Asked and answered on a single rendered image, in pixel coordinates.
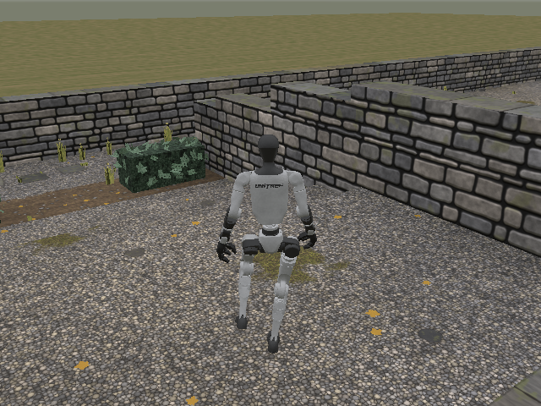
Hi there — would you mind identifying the left robot hand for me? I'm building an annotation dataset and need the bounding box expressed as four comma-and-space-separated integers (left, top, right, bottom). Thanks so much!
216, 241, 237, 263

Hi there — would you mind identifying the right robot hand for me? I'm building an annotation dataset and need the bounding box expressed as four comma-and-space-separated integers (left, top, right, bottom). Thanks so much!
298, 232, 317, 249

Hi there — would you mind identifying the left robot forearm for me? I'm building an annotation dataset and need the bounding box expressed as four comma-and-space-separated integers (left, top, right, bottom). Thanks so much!
219, 206, 237, 244

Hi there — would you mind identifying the left robot upper arm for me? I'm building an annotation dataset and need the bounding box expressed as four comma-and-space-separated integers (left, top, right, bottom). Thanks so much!
228, 171, 252, 219

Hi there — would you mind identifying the right robot upper arm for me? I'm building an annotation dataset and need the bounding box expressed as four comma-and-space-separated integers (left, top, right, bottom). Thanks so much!
287, 171, 309, 217

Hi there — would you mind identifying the right robot forearm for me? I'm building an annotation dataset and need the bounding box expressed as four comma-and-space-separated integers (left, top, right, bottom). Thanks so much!
301, 204, 315, 235

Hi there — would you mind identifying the robot right foot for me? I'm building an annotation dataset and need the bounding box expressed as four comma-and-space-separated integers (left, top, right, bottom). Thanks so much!
267, 331, 280, 354

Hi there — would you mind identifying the robot left shin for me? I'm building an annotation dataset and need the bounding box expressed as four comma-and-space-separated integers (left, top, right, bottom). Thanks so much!
238, 261, 251, 319

